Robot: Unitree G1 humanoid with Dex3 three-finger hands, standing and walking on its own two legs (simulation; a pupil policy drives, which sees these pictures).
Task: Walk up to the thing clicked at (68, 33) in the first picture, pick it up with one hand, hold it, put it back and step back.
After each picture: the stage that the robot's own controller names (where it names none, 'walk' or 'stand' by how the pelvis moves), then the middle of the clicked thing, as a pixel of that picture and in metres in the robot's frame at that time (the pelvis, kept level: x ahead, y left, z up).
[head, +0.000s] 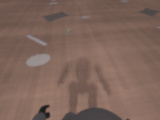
stand; (69, 31) +2.14 +0.58 -0.72
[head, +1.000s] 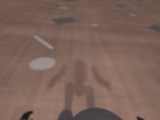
walk; (77, 37) +2.04 +0.25 -0.69
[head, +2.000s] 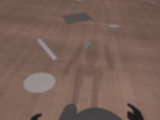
walk; (88, 45) +1.43 +0.01 -0.70
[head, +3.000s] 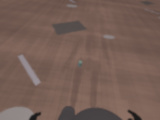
walk; (80, 63) +0.95 +0.08 -0.71
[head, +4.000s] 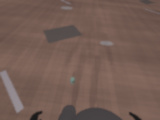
walk; (72, 80) +0.60 +0.16 -0.70
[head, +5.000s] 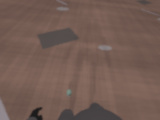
stand; (69, 92) +0.40 +0.16 -0.72
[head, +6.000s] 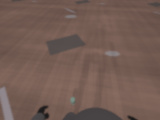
stand; (72, 100) +0.34 +0.18 -0.72
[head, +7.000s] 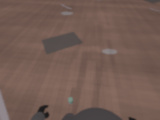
stand; (70, 100) +0.32 +0.19 -0.72
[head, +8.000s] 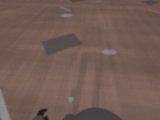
stand; (71, 100) +0.34 +0.19 -0.73
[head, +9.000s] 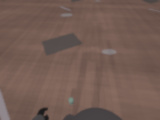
stand; (71, 101) +0.33 +0.19 -0.73
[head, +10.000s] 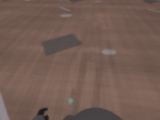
stand; (71, 101) +0.32 +0.20 -0.73
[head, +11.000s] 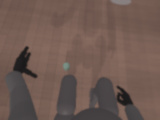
go down; (66, 66) +0.40 +0.18 -0.41
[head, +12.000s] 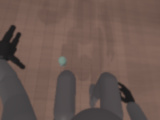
go down; (62, 61) +0.42 +0.19 -0.32
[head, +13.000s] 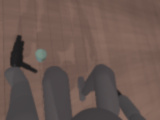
close in; (41, 55) +0.41 +0.23 -0.24
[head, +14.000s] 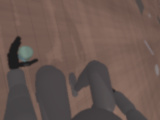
close; (25, 54) +0.41 +0.24 -0.23
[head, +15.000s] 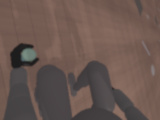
lift; (28, 56) +0.39 +0.23 -0.24
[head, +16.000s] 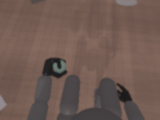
lift; (60, 68) +0.32 +0.20 -0.04
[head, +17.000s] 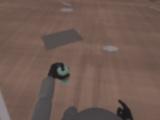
hold; (64, 75) +0.32 +0.17 +0.02
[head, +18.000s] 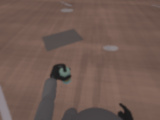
hold; (65, 75) +0.32 +0.16 +0.01
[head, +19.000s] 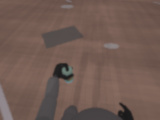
crouch; (68, 74) +0.33 +0.15 -0.01
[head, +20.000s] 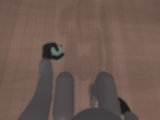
lower; (57, 53) +0.45 +0.18 -0.10
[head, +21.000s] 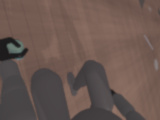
lower; (17, 50) +0.44 +0.26 -0.23
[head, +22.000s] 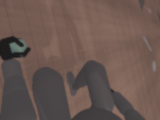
lower; (18, 49) +0.43 +0.26 -0.24
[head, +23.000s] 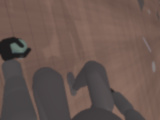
lower; (19, 49) +0.43 +0.26 -0.24
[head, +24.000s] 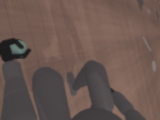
lower; (19, 50) +0.43 +0.26 -0.23
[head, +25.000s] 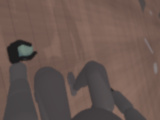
open; (25, 52) +0.42 +0.24 -0.24
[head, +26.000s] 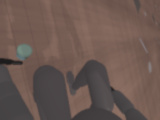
withdraw; (23, 52) +0.41 +0.23 -0.23
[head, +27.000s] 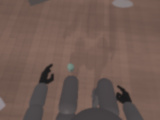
walk; (70, 67) +0.42 +0.16 -0.42
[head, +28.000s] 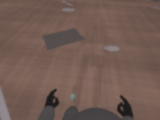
stand; (73, 97) +0.35 +0.14 -0.66
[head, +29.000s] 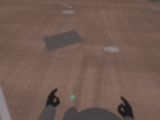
stand; (73, 98) +0.35 +0.15 -0.67
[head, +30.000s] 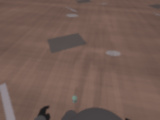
stand; (74, 99) +0.37 +0.14 -0.71
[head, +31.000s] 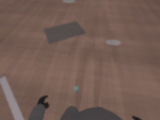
walk; (76, 89) +0.40 +0.11 -0.70
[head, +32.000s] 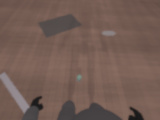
walk; (79, 78) +0.52 +0.07 -0.70
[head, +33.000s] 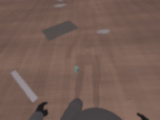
walk; (76, 69) +0.76 +0.24 -0.70
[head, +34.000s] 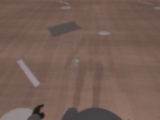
stand; (77, 62) +0.98 +0.22 -0.70
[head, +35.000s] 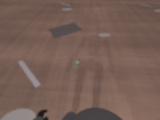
stand; (77, 63) +0.98 +0.20 -0.73
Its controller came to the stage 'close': yes
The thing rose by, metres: 0.72
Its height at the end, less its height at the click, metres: +0.00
